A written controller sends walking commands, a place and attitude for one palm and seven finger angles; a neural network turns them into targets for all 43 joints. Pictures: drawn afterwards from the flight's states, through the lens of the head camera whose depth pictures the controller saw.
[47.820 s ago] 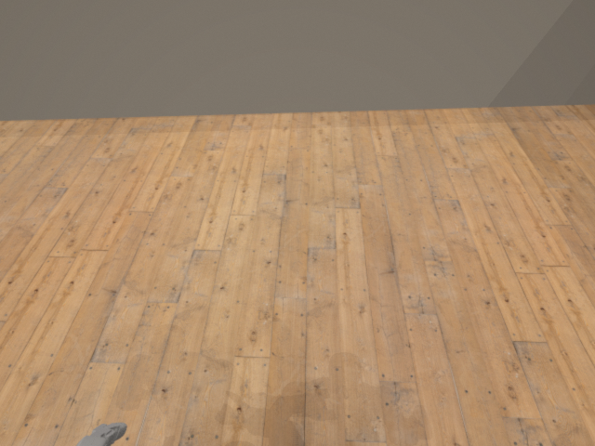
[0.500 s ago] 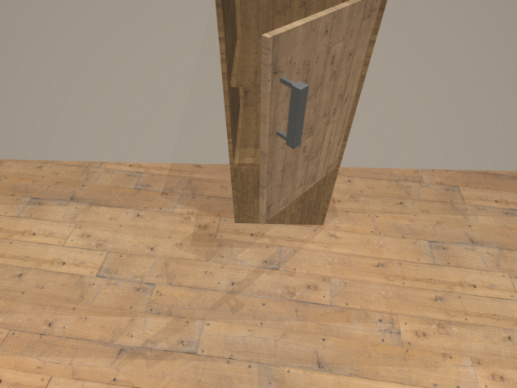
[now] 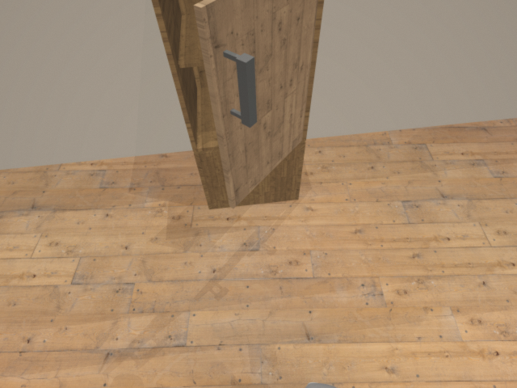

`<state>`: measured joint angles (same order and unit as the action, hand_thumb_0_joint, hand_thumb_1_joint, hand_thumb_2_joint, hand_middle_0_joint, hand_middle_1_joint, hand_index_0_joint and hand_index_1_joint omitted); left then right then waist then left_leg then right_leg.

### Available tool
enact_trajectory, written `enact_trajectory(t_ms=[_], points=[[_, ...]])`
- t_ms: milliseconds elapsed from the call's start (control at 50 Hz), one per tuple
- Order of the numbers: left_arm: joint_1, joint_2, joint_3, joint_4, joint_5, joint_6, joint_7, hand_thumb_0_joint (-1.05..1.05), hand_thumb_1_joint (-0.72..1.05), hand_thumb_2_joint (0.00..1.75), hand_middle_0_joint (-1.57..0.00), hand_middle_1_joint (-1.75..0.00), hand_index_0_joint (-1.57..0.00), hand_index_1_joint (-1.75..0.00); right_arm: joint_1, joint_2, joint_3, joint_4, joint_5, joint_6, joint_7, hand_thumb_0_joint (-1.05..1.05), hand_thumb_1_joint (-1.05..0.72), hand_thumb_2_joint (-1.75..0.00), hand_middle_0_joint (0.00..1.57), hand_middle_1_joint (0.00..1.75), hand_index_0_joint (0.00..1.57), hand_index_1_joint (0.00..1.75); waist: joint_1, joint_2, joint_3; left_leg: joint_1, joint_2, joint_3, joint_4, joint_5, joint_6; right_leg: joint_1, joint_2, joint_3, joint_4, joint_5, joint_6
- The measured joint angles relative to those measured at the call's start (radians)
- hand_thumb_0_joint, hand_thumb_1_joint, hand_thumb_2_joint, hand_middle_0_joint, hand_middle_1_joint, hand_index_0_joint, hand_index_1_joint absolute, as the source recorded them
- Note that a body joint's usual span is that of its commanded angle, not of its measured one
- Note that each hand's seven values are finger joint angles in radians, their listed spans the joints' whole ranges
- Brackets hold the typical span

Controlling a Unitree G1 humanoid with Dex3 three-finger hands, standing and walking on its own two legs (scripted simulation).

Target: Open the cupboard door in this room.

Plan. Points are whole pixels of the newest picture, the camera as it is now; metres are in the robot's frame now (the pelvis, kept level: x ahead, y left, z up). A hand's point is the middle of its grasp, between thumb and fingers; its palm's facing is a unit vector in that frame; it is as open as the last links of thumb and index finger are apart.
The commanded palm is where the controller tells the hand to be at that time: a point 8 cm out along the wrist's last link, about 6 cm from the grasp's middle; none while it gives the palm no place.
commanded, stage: walk to a spot facing it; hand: left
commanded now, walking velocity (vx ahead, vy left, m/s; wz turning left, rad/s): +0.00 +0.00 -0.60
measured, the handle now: (239, 89) +0.66 +0.09 +0.08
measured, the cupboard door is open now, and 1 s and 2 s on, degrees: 45 45 45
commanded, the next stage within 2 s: none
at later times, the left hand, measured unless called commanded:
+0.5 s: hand out of the picture +0.09 +0.16 -0.15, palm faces -0.16 -0.96 -0.24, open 7.3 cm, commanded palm none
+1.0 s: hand (209, 323) +0.24 +0.12 -0.15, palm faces -0.57 -0.79 -0.24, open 7.4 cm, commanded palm none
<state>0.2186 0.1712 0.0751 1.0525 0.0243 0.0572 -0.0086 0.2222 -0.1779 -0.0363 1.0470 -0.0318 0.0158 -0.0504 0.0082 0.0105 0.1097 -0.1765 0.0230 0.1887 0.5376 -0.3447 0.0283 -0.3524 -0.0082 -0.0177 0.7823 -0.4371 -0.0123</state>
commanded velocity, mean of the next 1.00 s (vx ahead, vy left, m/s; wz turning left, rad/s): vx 0.00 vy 0.00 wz -0.60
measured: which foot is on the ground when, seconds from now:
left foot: down 0.00-0.08, up 0.10-0.62, down 0.64-1.00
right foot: down 0.00-0.62, up 0.64-1.00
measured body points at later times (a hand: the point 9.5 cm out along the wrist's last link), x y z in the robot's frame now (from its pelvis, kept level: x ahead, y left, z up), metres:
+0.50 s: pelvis +0.02 -0.02 +0.01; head +0.08 -0.04 +0.46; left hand +0.10 +0.21 -0.13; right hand +0.11 -0.30 -0.13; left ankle +0.04 +0.14 -0.67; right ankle +0.00 -0.10 -0.73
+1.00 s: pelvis +0.03 +0.00 +0.00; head +0.09 -0.03 +0.45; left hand +0.27 +0.16 -0.14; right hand -0.09 -0.22 -0.14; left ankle +0.07 +0.13 -0.73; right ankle -0.04 -0.10 -0.71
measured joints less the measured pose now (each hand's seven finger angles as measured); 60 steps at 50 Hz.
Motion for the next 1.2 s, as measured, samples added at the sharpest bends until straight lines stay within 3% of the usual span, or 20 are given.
enact_trajectory(t_ms=[40, 80, 140, 180, 240, 360, 500, 560, 620, 640, 700, 760, 820, 900, 980, 1040, 1080, 1120, 1200], points=[[-0.009, 0.001, 0.004, -0.020, -0.001, -0.006, -0.003, 0.00, 0.91, 0.90, -0.20, -0.30, -0.20, -0.30, 0.001, -0.014, -0.004, -0.009, -0.002, 0.002, 0.002, 0.00, -0.90, -0.90, 0.20, 0.30, 0.20, 0.30, 0.001, 0.021, 0.005, -0.004, 0.021, 0.011, 0.024, -0.015, -0.015, 0.017, -0.003, -0.016, -0.032, 0.021, 0.000], [-0.009, 0.009, 0.006, -0.043, 0.002, -0.024, -0.004, 0.00, 0.91, 0.90, -0.20, -0.30, -0.20, -0.30, 0.001, -0.024, -0.009, -0.017, 0.004, 0.010, 0.007, 0.00, -0.90, -0.90, 0.20, 0.30, 0.20, 0.30, 0.005, 0.033, 0.002, -0.033, 0.047, 0.018, 0.094, -0.046, -0.033, 0.053, 0.001, -0.020, -0.133, 0.121, -0.013], [-0.023, 0.013, 0.006, -0.060, -0.001, -0.043, 0.010, 0.00, 0.91, 0.90, -0.20, -0.30, -0.20, -0.30, -0.035, -0.037, -0.021, -0.028, 0.015, 0.039, 0.015, 0.00, -0.91, -0.90, 0.20, 0.30, 0.20, 0.30, 0.002, 0.040, 0.017, -0.151, 0.036, -0.081, 0.377, -0.167, -0.050, 0.049, 0.030, -0.018, -0.130, 0.101, -0.053], [-0.022, 0.016, 0.006, -0.072, -0.002, -0.041, 0.018, 0.00, 0.91, 0.90, -0.20, -0.30, -0.20, -0.30, -0.065, -0.040, -0.025, -0.040, 0.015, 0.048, 0.021, 0.00, -0.91, -0.90, 0.20, 0.30, 0.20, 0.30, 0.009, 0.023, 0.022, -0.220, 0.021, -0.124, 0.514, -0.144, -0.058, 0.059, 0.041, 0.003, -0.176, 0.123, -0.065], [-0.014, 0.017, 0.002, -0.079, -0.003, -0.043, 0.023, 0.00, 0.91, 0.90, -0.20, -0.30, -0.20, -0.30, -0.108, -0.045, -0.029, -0.072, 0.015, 0.044, 0.026, 0.01, -0.91, -0.90, 0.20, 0.30, 0.20, 0.30, 0.016, 0.000, 0.023, -0.281, 0.017, -0.163, 0.576, -0.081, -0.073, 0.072, 0.056, 0.045, -0.252, 0.176, -0.070], [0.010, 0.003, -0.006, -0.086, -0.002, -0.044, 0.017, 0.00, 0.91, 0.90, -0.20, -0.30, -0.20, -0.30, -0.167, -0.057, -0.031, -0.120, 0.018, 0.034, 0.021, 0.00, -0.91, -0.90, 0.20, 0.30, 0.19, 0.30, 0.020, -0.002, 0.011, -0.307, 0.020, -0.221, 0.519, -0.040, -0.093, 0.087, 0.083, 0.111, -0.316, 0.216, -0.068], [0.026, 0.008, -0.002, -0.106, 0.003, -0.040, 0.014, 0.00, 0.91, 0.90, -0.20, -0.30, -0.20, -0.30, -0.201, -0.043, -0.021, -0.144, 0.025, 0.033, 0.018, 0.00, -0.91, -0.90, 0.19, 0.30, 0.19, 0.30, 0.042, -0.018, 0.003, -0.284, -0.005, -0.231, 0.413, -0.073, -0.092, 0.082, 0.110, 0.180, -0.313, 0.219, -0.053], [0.028, 0.022, 0.004, -0.110, 0.005, -0.033, 0.015, 0.00, 0.91, 0.90, -0.20, -0.30, -0.20, -0.30, -0.202, -0.029, -0.015, -0.158, 0.030, 0.026, 0.018, 0.00, -0.91, -0.90, 0.20, 0.30, 0.19, 0.30, 0.046, -0.033, 0.000, -0.248, -0.024, -0.227, 0.310, -0.086, -0.082, 0.071, 0.119, 0.211, -0.301, 0.214, -0.038], [0.031, 0.040, 0.010, -0.112, 0.000, -0.022, 0.016, 0.00, 0.91, 0.90, -0.20, -0.30, -0.20, -0.30, -0.183, -0.017, -0.003, -0.173, 0.034, 0.007, 0.017, 0.00, -0.91, -0.90, 0.20, 0.30, 0.20, 0.30, 0.037, -0.044, -0.015, -0.164, -0.032, -0.221, 0.100, 0.004, -0.070, 0.045, 0.134, 0.239, -0.257, 0.192, -0.015], [0.038, 0.042, 0.011, -0.116, -0.005, -0.017, 0.015, 0.00, 0.91, 0.90, -0.20, -0.30, -0.20, -0.30, -0.164, -0.024, 0.003, -0.183, 0.031, -0.005, 0.017, 0.00, -0.91, -0.90, 0.20, 0.30, 0.20, 0.30, 0.029, -0.024, -0.032, -0.128, -0.010, -0.235, 0.010, 0.046, -0.048, 0.021, 0.152, 0.227, -0.215, 0.163, -0.011], [0.000, 0.079, 0.020, -0.111, -0.004, -0.003, 0.004, 0.00, 0.91, 0.90, -0.20, -0.30, -0.20, -0.30, -0.131, -0.004, 0.017, -0.179, 0.012, -0.007, 0.010, 0.00, -0.91, -0.90, 0.20, 0.30, 0.20, 0.30, 0.035, -0.063, -0.010, -0.116, -0.013, -0.189, 0.035, 0.035, -0.018, -0.074, 0.107, 0.150, 0.066, -0.035, 0.026], [-0.027, 0.103, 0.030, -0.121, 0.002, -0.005, -0.013, 0.00, 0.91, 0.90, -0.20, -0.30, -0.20, -0.30, -0.082, 0.004, 0.030, -0.177, 0.002, -0.003, 0.008, 0.00, -0.90, -0.90, 0.20, 0.30, 0.20, 0.30, 0.034, -0.064, 0.000, -0.081, 0.014, -0.154, -0.009, 0.045, -0.018, -0.151, 0.064, 0.079, 0.288, -0.035, 0.056], [-0.045, 0.111, 0.030, -0.136, -0.002, -0.005, -0.024, 0.00, 0.91, 0.90, -0.20, -0.30, -0.20, -0.30, -0.042, -0.001, 0.032, -0.169, 0.001, -0.002, 0.008, 0.00, -0.90, -0.90, 0.20, 0.30, 0.20, 0.30, 0.027, -0.049, 0.006, -0.053, 0.041, -0.117, -0.050, 0.061, -0.020, -0.178, 0.018, 0.043, 0.352, 0.001, 0.070], [-0.068, 0.110, 0.022, -0.142, -0.003, 0.002, -0.031, 0.00, 0.91, 0.90, -0.20, -0.30, -0.20, -0.30, 0.000, -0.015, 0.023, -0.154, 0.000, -0.003, 0.012, 0.00, -0.90, -0.90, 0.20, 0.30, 0.20, 0.30, 0.009, -0.031, 0.009, -0.031, 0.071, -0.055, -0.061, 0.053, -0.029, -0.141, -0.027, 0.010, 0.225, 0.021, 0.071], [-0.099, 0.095, 0.007, -0.143, -0.003, 0.000, -0.036, 0.00, 0.92, 0.90, -0.20, -0.30, -0.20, -0.30, 0.034, -0.041, 0.008, -0.141, -0.003, -0.002, 0.019, 0.00, -0.90, -0.90, 0.20, 0.30, 0.20, 0.30, -0.022, -0.005, 0.013, -0.033, 0.100, 0.002, -0.015, 0.015, -0.047, -0.051, -0.032, -0.029, 0.012, 0.018, 0.048], [-0.113, 0.088, -0.007, -0.157, -0.002, -0.021, -0.035, 0.00, 0.91, 0.90, -0.20, -0.30, -0.20, -0.30, 0.068, -0.063, -0.003, -0.131, 0.007, 0.006, 0.027, 0.00, -0.90, -0.90, 0.20, 0.30, 0.20, 0.30, -0.036, 0.004, 0.000, -0.068, 0.121, 0.034, 0.094, -0.041, -0.070, 0.053, -0.022, -0.045, -0.199, 0.163, 0.010], [-0.126, 0.068, -0.013, -0.156, -0.004, -0.043, -0.019, 0.00, 0.91, 0.90, -0.20, -0.30, -0.20, -0.30, 0.048, -0.085, -0.011, -0.112, 0.015, 0.030, 0.026, 0.00, -0.90, -0.90, 0.20, 0.30, 0.20, 0.30, -0.040, 0.031, 0.017, -0.144, 0.114, -0.038, 0.304, -0.164, -0.081, 0.040, 0.000, -0.030, -0.161, 0.124, -0.009], [-0.122, 0.050, -0.019, -0.159, -0.007, -0.048, -0.004, 0.00, 0.91, 0.90, -0.20, -0.30, -0.20, -0.30, 0.030, -0.094, -0.018, -0.103, 0.019, 0.047, 0.023, 0.01, -0.91, -0.90, 0.20, 0.30, 0.20, 0.30, -0.044, 0.038, 0.025, -0.214, 0.086, -0.098, 0.476, -0.188, -0.086, 0.054, 0.011, -0.012, -0.168, 0.106, -0.015], [-0.089, 0.033, -0.022, -0.154, -0.004, -0.042, 0.007, 0.00, 0.91, 0.90, -0.20, -0.30, -0.20, -0.30, 0.001, -0.079, -0.020, -0.115, 0.013, 0.047, 0.038, 0.01, -0.91, -0.90, 0.20, 0.30, 0.19, 0.30, -0.040, 0.009, 0.012, -0.291, 0.066, -0.129, 0.552, -0.109, -0.102, 0.099, 0.021, 0.036, -0.243, 0.141, -0.017]])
